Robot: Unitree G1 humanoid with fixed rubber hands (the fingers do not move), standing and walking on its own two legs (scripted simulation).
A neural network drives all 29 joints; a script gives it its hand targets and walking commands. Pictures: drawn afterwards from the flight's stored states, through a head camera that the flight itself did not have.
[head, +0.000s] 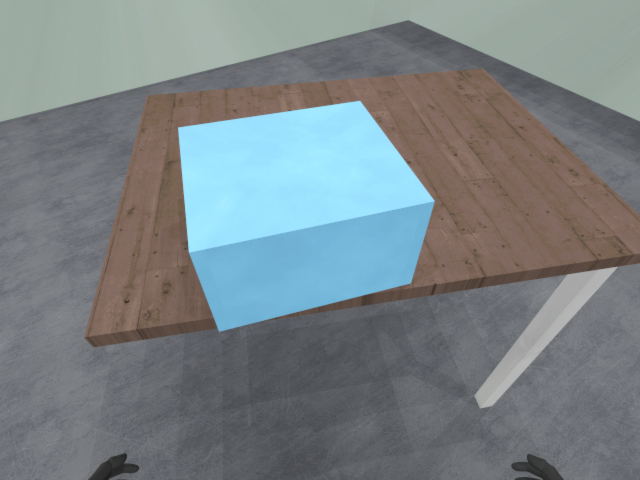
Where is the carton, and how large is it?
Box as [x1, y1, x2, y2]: [178, 101, 434, 331]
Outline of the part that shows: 360,101 178,127 189,253 219,331 410,283 434,201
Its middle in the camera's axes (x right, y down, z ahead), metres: -0.04 -0.05 +0.56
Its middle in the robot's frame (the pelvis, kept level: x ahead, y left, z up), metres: +0.48 +0.05 +0.09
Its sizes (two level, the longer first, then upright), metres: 0.280 0.249 0.161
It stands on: a table, 0.77 m high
